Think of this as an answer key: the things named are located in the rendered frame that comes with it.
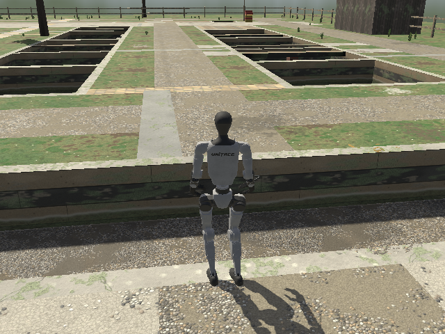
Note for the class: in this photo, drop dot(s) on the left robot upper arm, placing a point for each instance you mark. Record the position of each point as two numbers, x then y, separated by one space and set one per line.
200 149

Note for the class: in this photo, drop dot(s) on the right robot upper arm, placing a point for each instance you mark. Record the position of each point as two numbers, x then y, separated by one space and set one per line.
244 148

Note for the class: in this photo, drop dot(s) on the humanoid robot head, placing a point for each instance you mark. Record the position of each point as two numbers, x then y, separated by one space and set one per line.
223 121

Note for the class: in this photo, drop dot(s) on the right robot forearm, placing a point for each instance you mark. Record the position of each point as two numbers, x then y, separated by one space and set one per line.
250 182

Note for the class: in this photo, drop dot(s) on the left robot forearm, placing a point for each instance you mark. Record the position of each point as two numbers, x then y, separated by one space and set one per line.
194 182

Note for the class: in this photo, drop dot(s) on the right robot thigh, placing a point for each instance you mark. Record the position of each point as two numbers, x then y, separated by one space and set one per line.
235 215

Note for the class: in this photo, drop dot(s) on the robot left hand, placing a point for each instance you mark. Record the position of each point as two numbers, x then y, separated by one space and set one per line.
192 190

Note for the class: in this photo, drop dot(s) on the robot right hand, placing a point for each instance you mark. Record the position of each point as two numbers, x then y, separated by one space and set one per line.
251 189

